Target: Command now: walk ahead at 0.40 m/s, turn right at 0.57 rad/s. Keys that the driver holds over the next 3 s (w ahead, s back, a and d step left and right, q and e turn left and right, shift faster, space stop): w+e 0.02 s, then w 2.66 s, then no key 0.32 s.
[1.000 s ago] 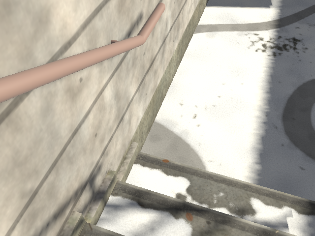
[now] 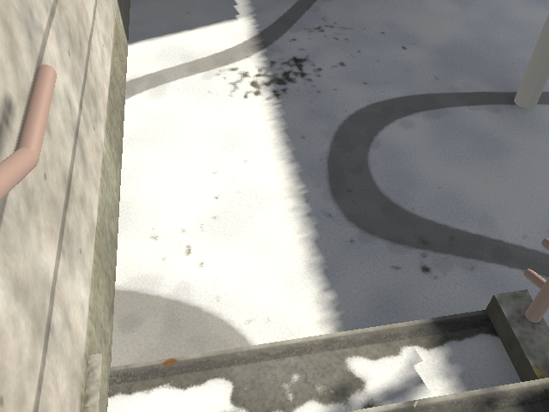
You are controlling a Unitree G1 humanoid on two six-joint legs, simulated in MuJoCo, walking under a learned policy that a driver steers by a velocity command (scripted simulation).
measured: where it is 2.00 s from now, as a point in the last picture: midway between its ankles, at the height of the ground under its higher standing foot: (237, 302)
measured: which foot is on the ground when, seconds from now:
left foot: down 0.00-0.10, up 0.12-0.48, down 0.50-1.00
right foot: up 0.00-0.12, down 0.14-0.48, up 0.50-1.00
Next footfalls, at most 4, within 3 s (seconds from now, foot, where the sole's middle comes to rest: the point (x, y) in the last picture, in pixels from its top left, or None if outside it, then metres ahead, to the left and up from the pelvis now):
0.14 right None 0.11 -0.07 -0.82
0.50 left None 0.38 0.22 -0.98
1.12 right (279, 393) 0.73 -0.04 -1.15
1.68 left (200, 326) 1.08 0.24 -1.31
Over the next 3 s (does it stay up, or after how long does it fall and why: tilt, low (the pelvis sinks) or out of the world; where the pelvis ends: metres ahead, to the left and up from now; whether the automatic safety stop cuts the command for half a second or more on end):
stays up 1.67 0.07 -0.53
